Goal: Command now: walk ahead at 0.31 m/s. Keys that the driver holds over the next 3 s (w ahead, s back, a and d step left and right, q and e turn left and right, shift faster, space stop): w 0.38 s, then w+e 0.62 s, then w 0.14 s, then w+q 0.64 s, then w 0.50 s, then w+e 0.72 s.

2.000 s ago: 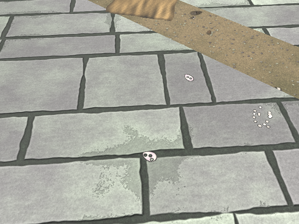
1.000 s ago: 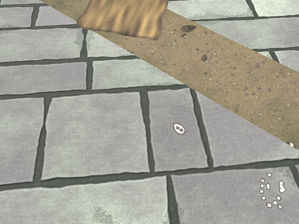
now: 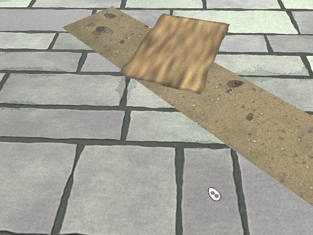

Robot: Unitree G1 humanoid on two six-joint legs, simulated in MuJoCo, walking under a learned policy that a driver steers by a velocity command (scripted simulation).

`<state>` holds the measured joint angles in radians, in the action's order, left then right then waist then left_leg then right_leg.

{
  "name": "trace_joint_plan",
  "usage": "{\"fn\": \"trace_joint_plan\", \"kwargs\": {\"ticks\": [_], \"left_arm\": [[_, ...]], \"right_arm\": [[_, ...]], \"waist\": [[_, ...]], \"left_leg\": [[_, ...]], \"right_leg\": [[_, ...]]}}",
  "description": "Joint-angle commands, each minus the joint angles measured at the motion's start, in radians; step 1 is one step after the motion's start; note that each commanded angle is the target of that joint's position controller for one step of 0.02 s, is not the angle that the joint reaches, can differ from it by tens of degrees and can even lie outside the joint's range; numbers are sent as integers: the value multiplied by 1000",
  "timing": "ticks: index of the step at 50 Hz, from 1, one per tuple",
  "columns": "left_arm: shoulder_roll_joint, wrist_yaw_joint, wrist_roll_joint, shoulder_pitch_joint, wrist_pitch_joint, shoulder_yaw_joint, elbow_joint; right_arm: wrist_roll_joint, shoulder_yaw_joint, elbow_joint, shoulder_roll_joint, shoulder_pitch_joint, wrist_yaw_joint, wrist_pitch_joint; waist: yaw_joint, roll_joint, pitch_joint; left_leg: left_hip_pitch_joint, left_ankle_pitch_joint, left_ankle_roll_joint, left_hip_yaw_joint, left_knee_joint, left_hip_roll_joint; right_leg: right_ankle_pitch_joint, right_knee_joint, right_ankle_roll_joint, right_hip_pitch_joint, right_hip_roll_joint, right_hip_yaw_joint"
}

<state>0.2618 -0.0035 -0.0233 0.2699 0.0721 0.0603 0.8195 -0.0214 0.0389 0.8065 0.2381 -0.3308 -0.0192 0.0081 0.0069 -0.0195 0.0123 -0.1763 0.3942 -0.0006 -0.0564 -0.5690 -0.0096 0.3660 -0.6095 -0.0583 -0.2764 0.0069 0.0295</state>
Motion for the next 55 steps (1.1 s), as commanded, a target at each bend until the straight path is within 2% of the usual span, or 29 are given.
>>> {"fn": "trace_joint_plan", "kwargs": {"ticks": [1,2,3,4,5,8,11,14,17,20,22,23,24,25,26,27,28,29,30,32,35,41,46,49,51,52,53,54,55], "left_arm": [[146,-8,11,196,36,46,19],[259,-20,14,277,41,72,25],[189,-20,22,235,47,47,9],[143,-14,20,183,48,33,-6],[131,-11,22,151,47,29,-18],[86,-10,23,145,32,7,-11],[106,1,17,176,20,9,4],[139,14,18,183,11,14,10],[154,16,8,207,9,18,29],[160,17,-2,201,3,25,43],[186,19,1,177,-5,34,42],[182,19,5,161,-11,31,39],[158,20,17,145,-12,20,19],[20,18,20,265,-1,-16,-6],[54,14,-9,286,18,-12,14],[141,13,-37,183,21,16,-11],[147,16,-33,109,22,18,-31],[133,21,-15,79,18,21,-33],[117,23,-9,96,4,26,-25],[75,21,-12,131,-23,23,-12],[69,25,-4,68,-45,26,-45],[53,-11,3,-116,-25,11,-109],[43,-47,0,-265,-23,-3,-198],[83,-59,-1,-226,-29,16,-226],[158,-50,-3,3,-33,61,-179],[231,-29,-2,173,-42,96,-137],[337,-19,-5,153,-35,106,-135],[250,-22,6,199,-21,78,-157],[200,-26,18,162,-11,63,-142]], "right_arm": [[3,14,-111,68,175,0,29],[-6,18,-161,76,188,-7,47],[-16,35,-156,133,180,-7,62],[-23,38,-140,135,158,4,73],[-18,36,-120,120,148,10,80],[0,39,-116,99,180,32,79],[6,28,-136,63,244,42,72],[2,14,-168,42,344,52,78],[-5,13,-192,61,409,62,81],[-5,21,-210,94,430,70,89],[0,41,-195,136,338,65,94],[0,63,-153,172,192,55,93],[6,83,-108,221,-3,40,89],[35,101,-87,317,-107,33,84],[33,80,-86,249,-106,39,84],[20,60,-83,184,-26,38,86],[14,50,-84,151,43,37,87],[21,44,-78,124,101,40,93],[32,38,-73,98,139,43,102],[34,41,-53,87,165,45,118],[35,53,-19,118,156,39,130],[32,61,14,171,97,15,111],[12,71,48,205,6,11,71],[2,80,40,244,28,4,47],[-5,80,32,255,51,-3,33],[8,64,20,223,41,-5,40],[41,13,-29,62,-60,13,68],[2,22,-19,140,9,29,110],[-40,39,-48,189,111,37,125]], "waist": [[-118,74,-34],[-130,346,-19],[-107,252,-48],[-77,179,-88],[-65,126,-79],[-55,118,-75],[-66,100,-75],[-88,108,-99],[-97,118,-131],[-69,115,-140],[-1,134,-68],[77,127,25],[160,98,165],[110,-165,342],[114,-257,410],[103,-175,211],[76,-112,101],[41,-61,45],[4,-80,22],[-27,-84,7],[-33,-45,-49],[28,-2,-95],[82,5,-134],[28,-51,-64],[-110,-60,72],[-186,19,167],[-57,281,244],[-126,159,393],[-139,114,246]], "left_leg": [[-337,15,62,-45,-72,-29],[-531,117,13,42,-358,75],[-633,188,23,-44,-529,30],[-678,101,44,-59,-590,-15],[-684,6,60,-40,-587,-46],[-621,-158,54,6,-480,-87],[-595,-243,14,52,-326,-73],[-509,-371,-6,76,-125,-50],[-445,-425,2,79,-33,-35],[-417,-384,44,59,26,-31],[-262,-330,76,82,48,14],[-63,-334,101,102,64,39],[253,-323,143,5,20,-60],[615,-101,260,-429,83,-341],[587,83,302,-728,277,-414],[441,140,247,-578,305,-377],[288,55,212,-422,320,-345],[155,-56,191,-315,348,-302],[69,-141,175,-215,377,-261],[-11,-223,182,-107,429,-241],[-33,-312,194,1,468,-244],[64,-416,173,169,478,-228],[259,-518,159,226,409,-279],[314,-950,126,271,243,-284],[236,-1119,91,302,-84,-247],[2,-864,50,298,-365,-209],[-459,111,-11,235,-729,-8],[-547,193,0,-6,-845,20],[-626,106,21,-17,-840,-30]], "right_leg": [[-14,239,-67,311,-150,-255],[87,400,-211,410,-355,-679],[114,422,-253,403,-401,-757],[90,402,-224,395,-370,-650],[63,406,-188,390,-324,-547],[-213,444,-131,345,-243,-335],[-384,461,-134,323,-212,-219],[-380,482,-125,252,-194,-149],[-354,494,-129,229,-225,-139],[-446,451,-109,294,-267,-147],[-736,321,-88,319,-260,-142],[-861,156,-64,280,-217,-112],[-713,-95,-30,97,-170,-94],[-138,-497,36,-264,-5,-51],[197,-672,36,-374,29,-187],[133,-733,32,-462,-27,-185],[43,-708,24,-457,-79,-148],[-25,-661,24,-410,-113,-141],[-75,-620,22,-348,-143,-152],[-110,-598,26,-289,-160,-147],[-198,-531,41,-371,-165,-165],[-447,-203,46,-416,-141,-89],[-363,-53,11,-482,-120,-13],[-214,-30,-38,-341,-38,70],[-210,36,-99,-6,51,96],[-240,69,-149,318,-17,-52],[-110,144,-324,649,-296,-613],[-50,293,-370,702,-380,-854],[-133,309,-308,614,-349,-682]]}}
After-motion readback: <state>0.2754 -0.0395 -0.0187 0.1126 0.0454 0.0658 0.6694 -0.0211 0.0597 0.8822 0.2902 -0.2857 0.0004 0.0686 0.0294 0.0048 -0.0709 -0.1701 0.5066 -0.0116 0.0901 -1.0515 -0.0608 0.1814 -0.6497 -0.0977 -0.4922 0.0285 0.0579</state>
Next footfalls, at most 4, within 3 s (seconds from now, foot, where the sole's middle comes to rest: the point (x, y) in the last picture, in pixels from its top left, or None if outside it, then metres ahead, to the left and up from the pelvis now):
0.48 left None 0.38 0.14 -0.77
1.04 right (202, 213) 0.63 -0.15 -0.77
1.58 left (173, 147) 1.00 -0.04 -0.77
2.06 right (210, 110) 1.27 -0.27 -0.77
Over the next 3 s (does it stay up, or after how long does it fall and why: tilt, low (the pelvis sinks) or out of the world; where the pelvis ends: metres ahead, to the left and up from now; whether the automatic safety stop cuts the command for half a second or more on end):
stays up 1.57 -0.18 0.01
